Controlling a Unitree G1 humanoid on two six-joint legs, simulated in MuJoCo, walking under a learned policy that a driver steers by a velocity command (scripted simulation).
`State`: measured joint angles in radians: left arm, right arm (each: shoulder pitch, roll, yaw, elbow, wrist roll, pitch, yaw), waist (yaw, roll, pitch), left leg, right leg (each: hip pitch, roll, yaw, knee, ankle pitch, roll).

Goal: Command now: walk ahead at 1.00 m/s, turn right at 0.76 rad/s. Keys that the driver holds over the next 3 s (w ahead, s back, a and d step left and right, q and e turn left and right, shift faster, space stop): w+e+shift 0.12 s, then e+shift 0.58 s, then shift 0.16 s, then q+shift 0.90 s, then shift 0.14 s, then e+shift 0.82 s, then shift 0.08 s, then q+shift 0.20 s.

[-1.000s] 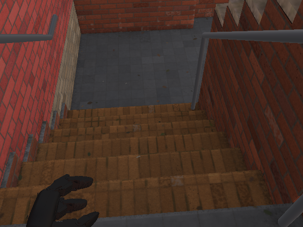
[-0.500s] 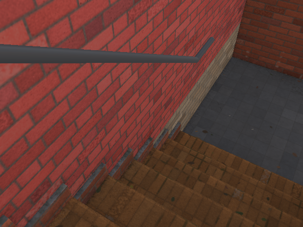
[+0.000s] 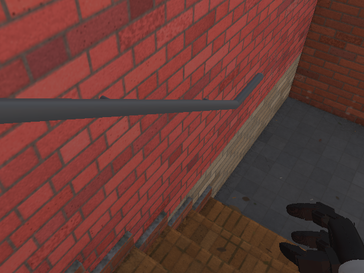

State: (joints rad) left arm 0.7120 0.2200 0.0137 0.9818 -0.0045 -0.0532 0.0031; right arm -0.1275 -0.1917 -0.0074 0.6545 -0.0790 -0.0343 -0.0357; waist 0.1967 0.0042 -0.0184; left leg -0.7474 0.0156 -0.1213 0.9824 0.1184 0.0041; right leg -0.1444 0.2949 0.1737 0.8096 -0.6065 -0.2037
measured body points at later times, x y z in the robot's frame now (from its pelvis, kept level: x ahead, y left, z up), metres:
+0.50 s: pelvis +0.37 -0.06 -0.35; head +0.39 -0.08 +0.10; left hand +0.47 +0.22 -0.47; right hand +0.36 -0.36 -0.45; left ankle +0.35 +0.15 -0.78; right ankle +0.36 -0.11 -1.05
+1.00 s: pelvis +0.58 -0.04 -0.51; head +0.58 -0.03 -0.06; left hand +0.87 -0.01 -0.58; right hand +0.38 -0.22 -0.64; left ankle +0.68 +0.01 -1.24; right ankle +0.48 -0.12 -0.96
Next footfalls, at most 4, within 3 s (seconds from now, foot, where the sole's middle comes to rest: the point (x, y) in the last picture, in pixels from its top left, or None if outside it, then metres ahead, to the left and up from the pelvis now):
0.16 left None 0.21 0.14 -0.90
0.42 right None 0.40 -0.12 -1.09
0.80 left None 0.71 -0.02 -1.27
1.34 right None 0.44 -0.15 -1.09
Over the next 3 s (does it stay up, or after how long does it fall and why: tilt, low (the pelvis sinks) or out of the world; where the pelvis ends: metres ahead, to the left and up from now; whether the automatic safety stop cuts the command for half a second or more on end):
stays up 0.60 -0.19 -0.53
